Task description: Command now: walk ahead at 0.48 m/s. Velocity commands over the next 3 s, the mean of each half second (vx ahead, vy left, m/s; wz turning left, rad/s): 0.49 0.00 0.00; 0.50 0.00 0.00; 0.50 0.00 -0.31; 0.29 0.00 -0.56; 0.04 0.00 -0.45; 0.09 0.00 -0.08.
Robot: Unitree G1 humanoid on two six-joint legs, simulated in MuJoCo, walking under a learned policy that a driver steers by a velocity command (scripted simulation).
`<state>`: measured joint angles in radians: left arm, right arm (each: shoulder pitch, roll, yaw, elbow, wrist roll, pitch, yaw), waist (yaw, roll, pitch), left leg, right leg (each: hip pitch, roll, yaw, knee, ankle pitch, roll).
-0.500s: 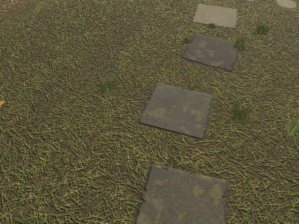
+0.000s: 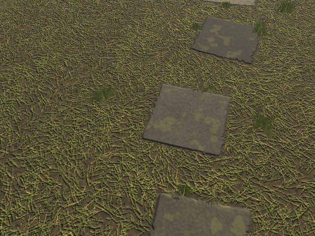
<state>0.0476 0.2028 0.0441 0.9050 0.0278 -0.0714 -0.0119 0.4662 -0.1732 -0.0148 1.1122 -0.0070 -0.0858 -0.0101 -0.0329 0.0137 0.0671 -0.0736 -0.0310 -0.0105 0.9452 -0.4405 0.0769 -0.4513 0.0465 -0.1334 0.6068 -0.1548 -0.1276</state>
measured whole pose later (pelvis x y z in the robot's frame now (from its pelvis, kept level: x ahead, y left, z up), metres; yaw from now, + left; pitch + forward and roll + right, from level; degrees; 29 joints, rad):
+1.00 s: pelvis +0.57 +0.00 +0.02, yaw -1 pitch +1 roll +2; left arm 0.01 0.18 0.03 0.86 0.02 -0.05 -0.03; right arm 0.47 -0.18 -0.03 1.08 -0.02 -0.10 -0.01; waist -0.07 -0.02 0.05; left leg 0.13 -0.07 0.08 0.20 -0.35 0.05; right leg -0.53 -0.04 -0.08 0.57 -0.10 -0.08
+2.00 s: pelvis +1.02 -0.05 +0.02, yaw -30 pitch +1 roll +1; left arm 0.11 0.24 0.06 0.74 0.03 0.03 -0.06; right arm 0.28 -0.25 -0.05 0.85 -0.01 -0.05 -0.02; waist -0.03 -0.02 0.08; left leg -0.14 0.05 0.25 0.44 -0.30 0.02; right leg -0.51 -0.02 -0.06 0.70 -0.20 -0.04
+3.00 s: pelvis +1.07 -0.08 +0.02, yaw -43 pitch -1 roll +0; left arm 0.27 0.24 0.03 0.90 0.03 -0.01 -0.01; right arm 0.30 -0.26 -0.05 0.85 -0.02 0.01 0.00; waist 0.00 0.02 -0.01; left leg -0.16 -0.02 0.00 0.50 -0.33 0.04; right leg -0.18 0.04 0.04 0.54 -0.36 -0.08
